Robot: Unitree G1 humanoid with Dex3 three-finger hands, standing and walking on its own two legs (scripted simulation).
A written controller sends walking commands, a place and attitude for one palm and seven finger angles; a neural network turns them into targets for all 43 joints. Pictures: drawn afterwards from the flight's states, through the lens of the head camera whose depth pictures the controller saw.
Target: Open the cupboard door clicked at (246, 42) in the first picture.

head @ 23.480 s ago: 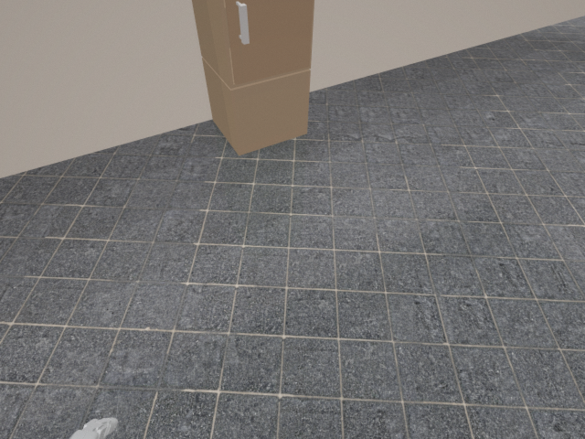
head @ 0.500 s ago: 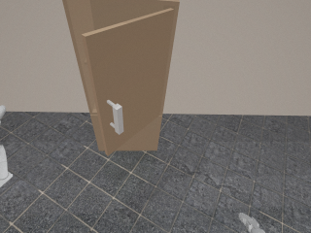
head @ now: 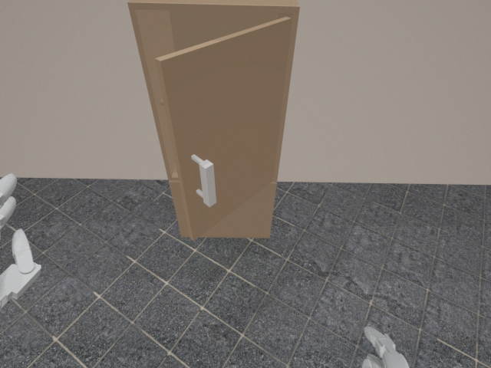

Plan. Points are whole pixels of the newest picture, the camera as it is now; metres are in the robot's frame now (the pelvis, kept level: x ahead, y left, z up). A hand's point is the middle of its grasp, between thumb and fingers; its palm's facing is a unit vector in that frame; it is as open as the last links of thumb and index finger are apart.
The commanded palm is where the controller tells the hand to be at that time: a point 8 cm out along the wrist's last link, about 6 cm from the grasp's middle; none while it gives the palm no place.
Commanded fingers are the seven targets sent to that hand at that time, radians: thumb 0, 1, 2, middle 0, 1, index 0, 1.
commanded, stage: let the arm hang, fingers relaxed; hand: left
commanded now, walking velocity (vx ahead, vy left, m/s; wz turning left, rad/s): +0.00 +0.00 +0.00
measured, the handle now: (202, 180) +0.59 +0.16 -0.08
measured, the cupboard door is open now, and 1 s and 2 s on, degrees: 46 46 46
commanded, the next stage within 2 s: look to check the result in 1.14 s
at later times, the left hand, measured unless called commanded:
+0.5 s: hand out of the picture -0.05 +0.18 -0.18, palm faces +0.03 -0.99 -0.17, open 7.3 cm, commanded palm none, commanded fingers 0.00 0.90 0.90 -0.20 -0.30 -0.20 -0.30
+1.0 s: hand out of the picture +0.07 +0.20 -0.16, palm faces +0.02 -0.95 -0.30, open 7.4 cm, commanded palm none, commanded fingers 0.00 0.90 0.90 -0.20 -0.30 -0.20 -0.30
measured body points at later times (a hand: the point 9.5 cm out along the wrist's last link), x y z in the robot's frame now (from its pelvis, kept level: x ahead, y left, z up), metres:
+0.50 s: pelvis +0.00 -0.01 +0.00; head +0.02 +0.01 +0.45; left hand -0.05 +0.23 -0.17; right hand +0.00 -0.29 -0.14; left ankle +0.09 +0.11 -0.74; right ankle -0.04 -0.12 -0.74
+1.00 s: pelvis +0.02 -0.02 +0.00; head +0.02 -0.03 +0.45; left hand +0.07 +0.25 -0.13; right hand +0.08 -0.28 -0.15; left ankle +0.09 +0.11 -0.74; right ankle -0.04 -0.12 -0.74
